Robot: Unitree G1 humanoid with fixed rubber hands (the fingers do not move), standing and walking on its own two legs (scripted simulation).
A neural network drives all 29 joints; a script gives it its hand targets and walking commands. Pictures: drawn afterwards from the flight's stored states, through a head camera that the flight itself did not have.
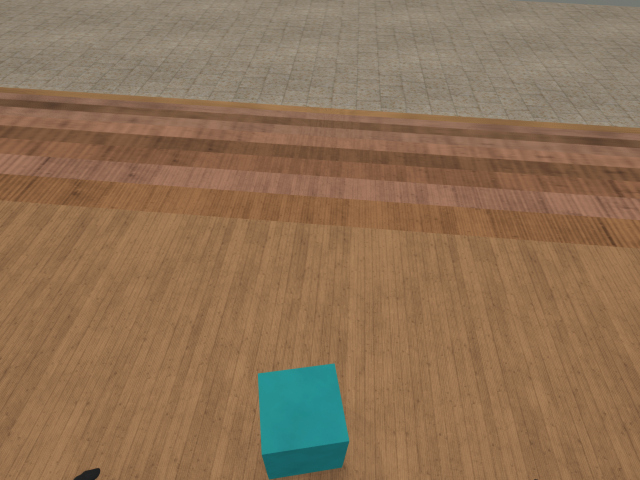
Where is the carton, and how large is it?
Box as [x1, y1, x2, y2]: [258, 363, 348, 478]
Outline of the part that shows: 334,363 258,373 261,450 269,478 341,467 348,443 348,436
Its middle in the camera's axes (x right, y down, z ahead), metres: -0.05 +0.50 +1.08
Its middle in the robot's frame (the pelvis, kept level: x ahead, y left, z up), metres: +0.42 +0.04 -0.66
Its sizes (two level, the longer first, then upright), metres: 0.210 0.200 0.250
